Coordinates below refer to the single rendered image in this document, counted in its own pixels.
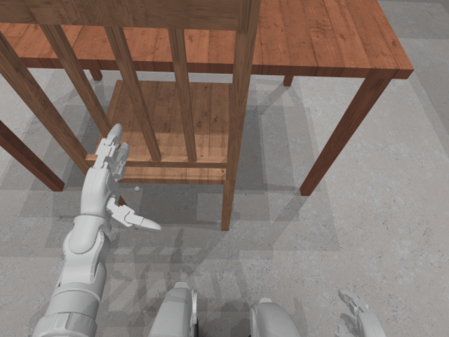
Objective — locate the table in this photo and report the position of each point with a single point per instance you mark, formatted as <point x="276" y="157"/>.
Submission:
<point x="310" y="38"/>

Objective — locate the right robot thigh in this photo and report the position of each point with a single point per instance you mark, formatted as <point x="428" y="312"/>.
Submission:
<point x="271" y="320"/>

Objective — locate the left robot thigh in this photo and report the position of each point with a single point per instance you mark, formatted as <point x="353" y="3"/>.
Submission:
<point x="177" y="314"/>

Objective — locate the robot left hand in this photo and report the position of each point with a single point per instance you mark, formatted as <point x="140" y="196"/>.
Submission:
<point x="101" y="183"/>

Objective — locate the robot right hand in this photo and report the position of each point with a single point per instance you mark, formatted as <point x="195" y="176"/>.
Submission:
<point x="367" y="324"/>

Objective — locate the robot thigh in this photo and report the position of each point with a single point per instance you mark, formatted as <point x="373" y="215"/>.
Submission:
<point x="271" y="320"/>
<point x="177" y="314"/>

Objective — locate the robot left forearm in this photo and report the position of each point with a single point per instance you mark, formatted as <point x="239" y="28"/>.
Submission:
<point x="77" y="295"/>

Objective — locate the chair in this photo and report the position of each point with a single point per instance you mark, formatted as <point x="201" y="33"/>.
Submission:
<point x="178" y="132"/>

